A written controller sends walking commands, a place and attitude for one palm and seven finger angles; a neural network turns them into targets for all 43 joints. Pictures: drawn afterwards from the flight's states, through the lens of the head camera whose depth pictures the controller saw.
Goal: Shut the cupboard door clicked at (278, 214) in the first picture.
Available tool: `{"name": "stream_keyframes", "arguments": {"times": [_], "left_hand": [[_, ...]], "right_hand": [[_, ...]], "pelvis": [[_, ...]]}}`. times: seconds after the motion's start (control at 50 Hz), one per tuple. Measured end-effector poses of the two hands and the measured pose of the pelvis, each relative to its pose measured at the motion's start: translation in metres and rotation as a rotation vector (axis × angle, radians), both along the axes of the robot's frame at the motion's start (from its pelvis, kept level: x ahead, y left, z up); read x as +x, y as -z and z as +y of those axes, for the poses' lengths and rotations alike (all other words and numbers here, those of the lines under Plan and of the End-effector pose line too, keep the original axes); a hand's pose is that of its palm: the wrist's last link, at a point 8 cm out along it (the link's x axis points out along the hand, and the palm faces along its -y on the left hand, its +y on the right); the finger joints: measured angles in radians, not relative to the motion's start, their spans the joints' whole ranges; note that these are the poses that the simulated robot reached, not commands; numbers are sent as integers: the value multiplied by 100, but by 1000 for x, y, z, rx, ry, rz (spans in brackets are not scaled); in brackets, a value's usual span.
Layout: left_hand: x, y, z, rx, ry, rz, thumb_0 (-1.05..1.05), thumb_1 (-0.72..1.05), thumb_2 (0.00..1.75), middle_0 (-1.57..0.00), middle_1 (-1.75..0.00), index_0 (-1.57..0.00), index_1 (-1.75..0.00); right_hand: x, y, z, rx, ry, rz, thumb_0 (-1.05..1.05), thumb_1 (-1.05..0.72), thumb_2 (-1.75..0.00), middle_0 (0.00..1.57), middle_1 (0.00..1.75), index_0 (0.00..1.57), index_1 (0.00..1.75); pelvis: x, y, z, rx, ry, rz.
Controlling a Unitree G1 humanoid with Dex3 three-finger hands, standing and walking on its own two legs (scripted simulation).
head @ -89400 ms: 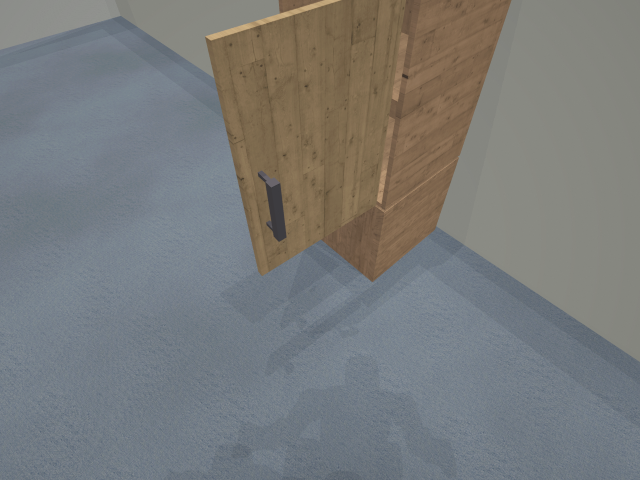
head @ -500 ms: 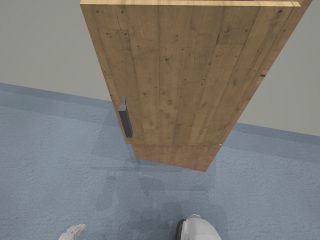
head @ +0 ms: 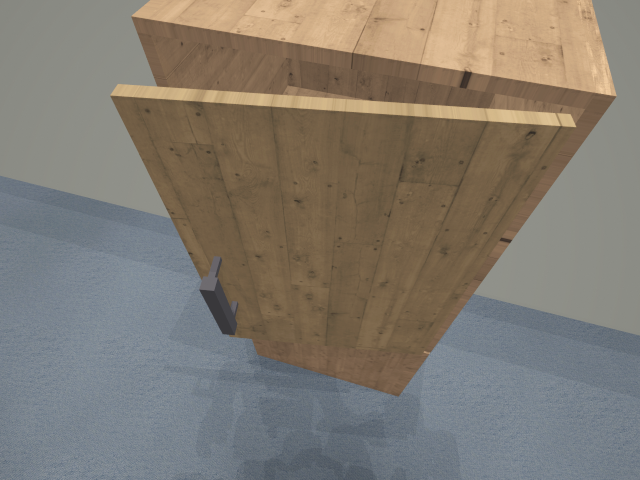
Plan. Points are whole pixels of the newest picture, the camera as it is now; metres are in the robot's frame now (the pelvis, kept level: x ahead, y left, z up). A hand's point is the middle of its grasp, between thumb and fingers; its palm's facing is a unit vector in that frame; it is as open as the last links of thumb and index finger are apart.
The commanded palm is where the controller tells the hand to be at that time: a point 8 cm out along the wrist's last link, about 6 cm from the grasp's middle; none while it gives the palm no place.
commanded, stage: come to a stop and stand still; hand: left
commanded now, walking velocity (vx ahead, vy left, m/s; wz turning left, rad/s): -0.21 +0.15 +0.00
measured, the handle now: (223, 297) +0.37 +0.19 -0.09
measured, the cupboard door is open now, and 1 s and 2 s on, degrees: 11 11 11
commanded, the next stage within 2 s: look again from close up in 1.02 s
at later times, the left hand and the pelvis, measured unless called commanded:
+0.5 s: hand out of the picture -0.01 +0.22 -0.18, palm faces +0.10 -0.98 -0.20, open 7.4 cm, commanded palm none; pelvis -0.04 +0.03 +0.00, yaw +1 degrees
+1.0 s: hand out of the picture -0.06 +0.18 -0.17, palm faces +0.01 -0.98 -0.18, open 7.3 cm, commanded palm none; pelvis -0.08 +0.01 +0.01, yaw -1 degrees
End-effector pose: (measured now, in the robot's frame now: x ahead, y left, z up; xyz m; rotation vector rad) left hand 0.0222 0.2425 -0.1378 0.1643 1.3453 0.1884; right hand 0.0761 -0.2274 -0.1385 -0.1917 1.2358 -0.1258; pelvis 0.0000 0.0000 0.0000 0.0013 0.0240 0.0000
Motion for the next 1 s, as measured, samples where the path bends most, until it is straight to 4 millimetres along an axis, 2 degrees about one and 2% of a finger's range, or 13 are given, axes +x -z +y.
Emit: {"name": "stream_keyframes", "arguments": {"times": [0.1, 0.18, 0.28, 0.38, 0.42, 0.5, 0.6, 0.74, 0.86, 1.0], "left_hand": [[-12, -9, -12, 38, -29, 27, 0, 91, 90, -20, -30, -20, -30], [-27, -14, -18, 33, -48, 49, 0, 91, 90, -20, -30, -20, -30], [-42, -8, -15, 9, -51, 61, 0, 90, 90, -20, -30, -21, -30], [-48, 12, 5, -31, -59, 42, 1, 90, 90, -21, -30, -21, -30], [-47, 18, 14, -37, -70, 31, 1, 90, 90, -21, -30, -21, -30], [-41, 13, 26, -31, -65, -1, 1, 90, 90, -20, -30, -20, -30], [-40, 2, 30, -18, -29, -16, 1, 91, 90, -20, -30, -20, -30], [-47, -5, 17, 11, 27, -29, 0, 91, 90, -20, -30, -20, -30], [-63, -6, 4, -8, 38, -22, 1, 92, 90, -20, -30, -20, -30], [-87, 1, -9, -51, 23, 27, 1, 92, 90, -20, -30, -20, -30]], "right_hand": [[5, 4, -24, -7, 13, 43, 0, -92, -90, 20, 30, 20, 30], [11, -2, -30, -13, -6, 48, 0, -91, -90, 20, 30, 20, 30], [17, -11, -20, -15, -31, 9, 0, -91, -90, 20, 30, 20, 30], [12, -14, 3, -31, -42, -58, 0, -91, -90, 20, 30, 20, 30], [2, -15, 14, -37, -47, -57, 0, -91, -90, 20, 30, 20, 30], [-23, -19, 34, -26, -51, -19, 0, -91, -90, 20, 30, 20, 30], [-47, -17, 37, -13, -9, -15, -1, -93, -90, 20, 30, 20, 30], [-95, 1, 27, 33, 68, 32, -1, -92, -90, 20, 30, 20, 30], [-140, -1, 18, 28, 92, 116, 0, -92, -90, 20, 30, 20, 30], [-184, -6, 22, 27, 106, 223, 0, -91, -90, 20, 30, 20, 30]], "pelvis": [[-1, -3, -13, 26, -15, 1], [-6, -8, -14, 37, -15, 4], [-15, -9, -6, 34, -13, 6], [-24, 2, 13, 2, -19, -6], [-29, 4, 20, 2, -28, -19], [-37, -3, 27, -3, -18, -25], [-48, -8, 32, 5, 0, -15], [-64, -5, 24, 22, 20, -18], [-70, -9, 18, 13, 13, -42], [-75, -11, 13, 3, 11, -52]]}}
